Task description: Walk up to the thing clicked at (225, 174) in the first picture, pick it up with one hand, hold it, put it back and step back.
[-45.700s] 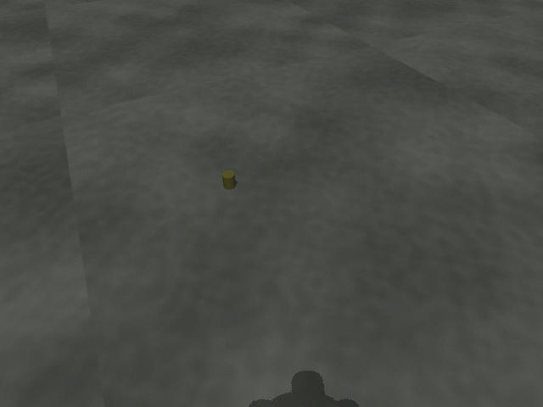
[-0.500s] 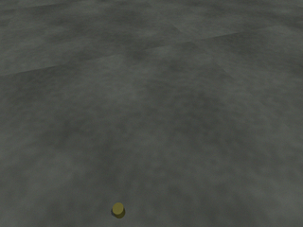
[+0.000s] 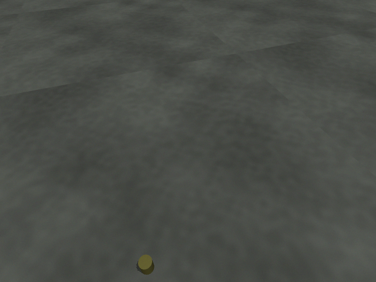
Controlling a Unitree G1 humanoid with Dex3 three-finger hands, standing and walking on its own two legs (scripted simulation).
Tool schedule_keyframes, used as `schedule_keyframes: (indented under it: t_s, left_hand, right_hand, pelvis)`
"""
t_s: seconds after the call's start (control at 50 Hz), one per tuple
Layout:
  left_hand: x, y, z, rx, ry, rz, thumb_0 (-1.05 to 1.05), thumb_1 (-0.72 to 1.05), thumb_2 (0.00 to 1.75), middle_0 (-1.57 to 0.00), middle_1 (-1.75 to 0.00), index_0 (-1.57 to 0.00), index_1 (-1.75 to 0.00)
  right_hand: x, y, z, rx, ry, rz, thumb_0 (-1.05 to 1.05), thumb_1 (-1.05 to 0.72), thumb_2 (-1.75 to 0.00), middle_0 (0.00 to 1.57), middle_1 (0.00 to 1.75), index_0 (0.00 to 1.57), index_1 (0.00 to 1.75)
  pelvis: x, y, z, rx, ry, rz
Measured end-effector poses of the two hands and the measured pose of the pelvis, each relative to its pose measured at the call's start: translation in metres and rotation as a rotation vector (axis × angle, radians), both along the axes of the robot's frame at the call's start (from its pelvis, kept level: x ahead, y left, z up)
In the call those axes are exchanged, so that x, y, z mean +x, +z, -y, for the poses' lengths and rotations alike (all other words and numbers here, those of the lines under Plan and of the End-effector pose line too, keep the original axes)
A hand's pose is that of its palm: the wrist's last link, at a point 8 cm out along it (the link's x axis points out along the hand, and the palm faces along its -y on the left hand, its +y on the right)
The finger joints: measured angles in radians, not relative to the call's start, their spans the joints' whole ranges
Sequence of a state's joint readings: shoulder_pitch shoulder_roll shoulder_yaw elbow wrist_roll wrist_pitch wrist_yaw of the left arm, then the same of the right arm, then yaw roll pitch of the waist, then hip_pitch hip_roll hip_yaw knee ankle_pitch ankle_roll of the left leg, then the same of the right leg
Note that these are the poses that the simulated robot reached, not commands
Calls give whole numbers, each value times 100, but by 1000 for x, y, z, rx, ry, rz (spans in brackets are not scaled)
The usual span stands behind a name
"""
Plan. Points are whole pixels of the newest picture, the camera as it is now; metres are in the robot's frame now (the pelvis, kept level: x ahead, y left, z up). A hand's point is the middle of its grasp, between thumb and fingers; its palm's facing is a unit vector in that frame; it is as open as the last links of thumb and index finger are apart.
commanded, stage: stand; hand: left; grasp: from above
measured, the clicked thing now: (146, 264) +0.41 +0.23 -0.74
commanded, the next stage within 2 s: step back in 0.66 s
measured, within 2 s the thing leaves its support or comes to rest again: neither
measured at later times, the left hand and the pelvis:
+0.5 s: hand out of the picture +0.07 +0.25 -0.15, palm faces +0.00 -0.94 -0.34, open 7.4 cm; pelvis +0.00 +0.00 +0.00, yaw +0 degrees
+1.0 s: hand out of the picture +0.09 +0.31 -0.18, palm faces -0.01 -0.93 -0.36, open 7.4 cm; pelvis -0.06 +0.05 -0.03, yaw +1 degrees
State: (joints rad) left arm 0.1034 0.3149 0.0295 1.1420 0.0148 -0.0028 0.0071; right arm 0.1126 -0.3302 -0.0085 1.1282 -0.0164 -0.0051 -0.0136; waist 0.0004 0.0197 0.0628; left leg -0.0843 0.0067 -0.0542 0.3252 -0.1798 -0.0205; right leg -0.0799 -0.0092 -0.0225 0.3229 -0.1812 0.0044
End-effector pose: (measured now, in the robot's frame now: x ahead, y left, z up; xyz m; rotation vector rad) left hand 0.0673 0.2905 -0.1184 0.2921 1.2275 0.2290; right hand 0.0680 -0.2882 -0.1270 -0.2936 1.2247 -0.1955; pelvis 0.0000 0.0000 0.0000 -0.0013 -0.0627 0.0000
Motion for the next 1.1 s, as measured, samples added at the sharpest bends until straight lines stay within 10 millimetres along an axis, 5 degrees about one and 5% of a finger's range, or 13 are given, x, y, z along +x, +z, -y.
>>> schedule_keyframes:
  t_s: [0.66, 0.78, 0.98, 1.1]
  left_hand:
    - [-3, 2, 2, 4, -22, 2, 1, 90, 90, -20, -30, -20, -30]
    - [-5, -2, -11, 19, -6, 6, 1, 90, 90, -21, -30, -20, -30]
    - [15, -26, -62, 26, -66, 87, 1, 90, 90, -21, -30, -20, -30]
    - [7, -26, -70, -1, -76, 80, 1, 90, 90, -20, -30, -20, -30]
  right_hand:
    - [-13, 0, 8, 0, -1, -24, 1, -90, -90, 20, 30, 20, 30]
    - [-13, -3, 15, -18, -10, -22, 1, -90, -90, 20, 30, 20, 30]
    - [-59, 3, -3, -128, -12, -74, 0, -90, -90, 20, 30, 20, 30]
    - [-91, 17, -34, -126, -13, -101, 1, -90, -90, 20, 30, 20, 30]
  pelvis:
    - [-2, 0, 5, 3, 2, -7]
    - [-21, -7, 0, -11, 8, -17]
    - [-53, -27, -44, -5, 22, -43]
    - [-72, -15, -60, -32, 16, -48]
